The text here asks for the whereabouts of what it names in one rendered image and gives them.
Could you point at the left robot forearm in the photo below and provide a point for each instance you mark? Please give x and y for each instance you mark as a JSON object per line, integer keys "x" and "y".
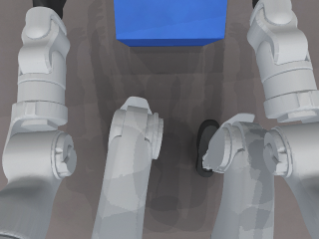
{"x": 41, "y": 75}

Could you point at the right robot forearm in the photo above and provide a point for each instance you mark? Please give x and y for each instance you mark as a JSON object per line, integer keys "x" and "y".
{"x": 284, "y": 63}

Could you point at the carton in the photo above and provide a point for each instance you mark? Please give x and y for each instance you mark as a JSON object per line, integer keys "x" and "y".
{"x": 169, "y": 23}

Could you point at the right robot shin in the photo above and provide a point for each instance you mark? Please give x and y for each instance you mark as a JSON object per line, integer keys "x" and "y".
{"x": 208, "y": 160}

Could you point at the robot right foot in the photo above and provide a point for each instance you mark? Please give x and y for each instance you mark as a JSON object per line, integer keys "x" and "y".
{"x": 205, "y": 132}

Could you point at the left robot hand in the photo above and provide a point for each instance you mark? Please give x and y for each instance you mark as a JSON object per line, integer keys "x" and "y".
{"x": 56, "y": 5}

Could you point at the right robot upper arm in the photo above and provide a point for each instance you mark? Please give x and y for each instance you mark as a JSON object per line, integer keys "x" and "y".
{"x": 292, "y": 151}

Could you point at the left robot upper arm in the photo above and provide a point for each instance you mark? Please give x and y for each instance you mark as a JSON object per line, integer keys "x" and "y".
{"x": 35, "y": 164}

